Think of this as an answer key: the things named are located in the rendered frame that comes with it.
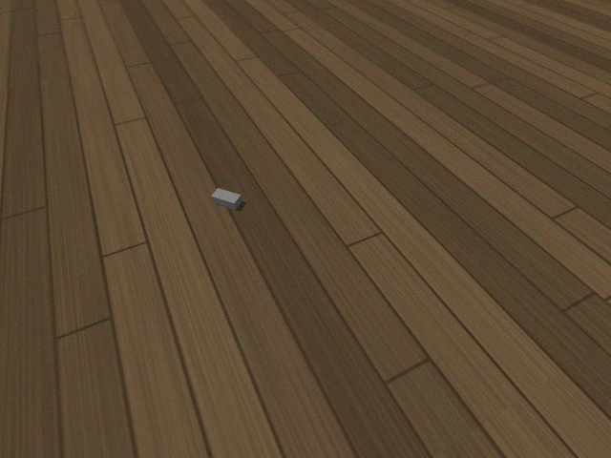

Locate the small box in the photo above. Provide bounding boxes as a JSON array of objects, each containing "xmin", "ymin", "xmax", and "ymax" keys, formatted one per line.
[{"xmin": 211, "ymin": 188, "xmax": 242, "ymax": 210}]

